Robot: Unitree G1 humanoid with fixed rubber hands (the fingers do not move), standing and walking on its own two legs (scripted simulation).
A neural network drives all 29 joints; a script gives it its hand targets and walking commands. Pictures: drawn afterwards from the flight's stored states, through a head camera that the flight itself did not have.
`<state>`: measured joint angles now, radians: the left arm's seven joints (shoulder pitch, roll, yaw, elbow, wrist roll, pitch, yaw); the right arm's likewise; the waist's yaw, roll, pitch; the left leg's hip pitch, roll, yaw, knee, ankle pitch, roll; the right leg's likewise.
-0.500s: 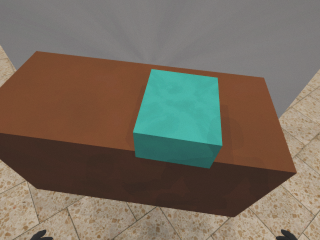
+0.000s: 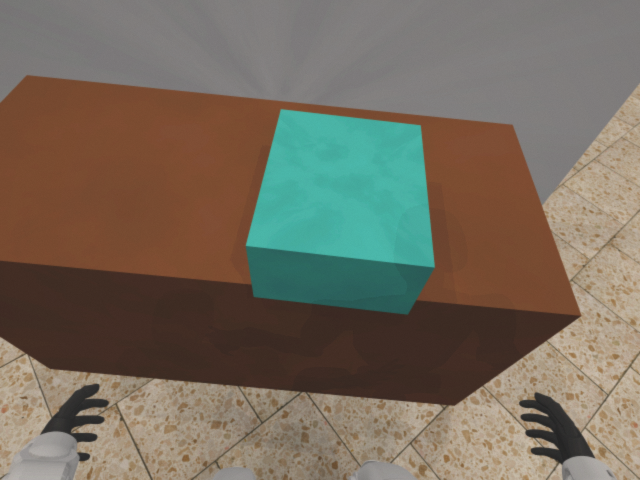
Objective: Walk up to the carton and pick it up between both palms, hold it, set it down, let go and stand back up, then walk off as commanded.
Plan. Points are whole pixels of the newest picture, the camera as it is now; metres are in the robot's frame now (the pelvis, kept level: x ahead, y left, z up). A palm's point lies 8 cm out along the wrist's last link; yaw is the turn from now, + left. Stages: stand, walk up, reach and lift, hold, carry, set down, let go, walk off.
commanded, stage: reach and lift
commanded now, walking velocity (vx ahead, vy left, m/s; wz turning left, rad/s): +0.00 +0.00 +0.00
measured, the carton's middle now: (341, 206) +0.54 -0.03 -0.04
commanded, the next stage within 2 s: none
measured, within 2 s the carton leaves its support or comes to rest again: neither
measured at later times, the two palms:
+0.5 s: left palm (74, 436) +0.18 +0.28 -0.04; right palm (552, 438) +0.18 -0.27 -0.03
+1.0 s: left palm (119, 376) +0.24 +0.24 -0.02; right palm (537, 406) +0.21 -0.25 -0.01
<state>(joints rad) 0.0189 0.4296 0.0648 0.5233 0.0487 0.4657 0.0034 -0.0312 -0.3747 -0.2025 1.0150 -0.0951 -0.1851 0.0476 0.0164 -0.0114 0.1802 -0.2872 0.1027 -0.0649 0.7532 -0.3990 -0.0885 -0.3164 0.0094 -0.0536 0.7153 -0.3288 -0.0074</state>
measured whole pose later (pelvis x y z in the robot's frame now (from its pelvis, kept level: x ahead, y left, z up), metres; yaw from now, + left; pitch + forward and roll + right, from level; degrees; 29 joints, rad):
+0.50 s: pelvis +0.01 +0.02 +0.02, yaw -1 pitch -6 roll -1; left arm 0.15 0.26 0.05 0.39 0.01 0.39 0.05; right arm 0.08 -0.33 -0.15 0.78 -0.03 -0.14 0.10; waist 0.03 -0.01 0.10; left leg -0.11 0.07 0.00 0.52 -0.30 -0.05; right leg -0.15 -0.02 -0.01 0.47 -0.22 0.03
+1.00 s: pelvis +0.03 +0.02 +0.03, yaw -3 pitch -5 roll -1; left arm 0.13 0.20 0.03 0.45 -0.06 0.09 0.04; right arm 0.12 -0.29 -0.09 0.67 0.10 -0.24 0.07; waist 0.01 0.00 0.06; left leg -0.04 0.07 0.03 0.39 -0.27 -0.05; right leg -0.10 -0.02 0.01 0.39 -0.21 0.03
